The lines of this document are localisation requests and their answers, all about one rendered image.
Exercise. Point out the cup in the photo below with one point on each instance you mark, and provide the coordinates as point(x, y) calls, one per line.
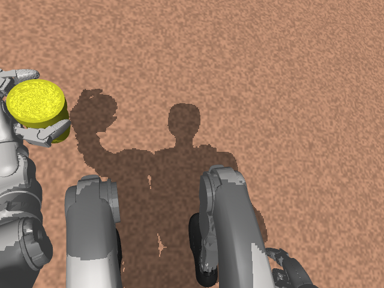
point(38, 103)

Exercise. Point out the right robot foot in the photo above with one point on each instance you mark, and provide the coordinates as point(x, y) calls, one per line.
point(205, 279)

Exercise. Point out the right robot hand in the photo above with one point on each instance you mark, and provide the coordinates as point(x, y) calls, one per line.
point(293, 274)

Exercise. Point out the left robot hand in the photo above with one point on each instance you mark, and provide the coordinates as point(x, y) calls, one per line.
point(11, 129)

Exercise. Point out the left robot arm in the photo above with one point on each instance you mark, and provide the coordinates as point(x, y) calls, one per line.
point(24, 246)

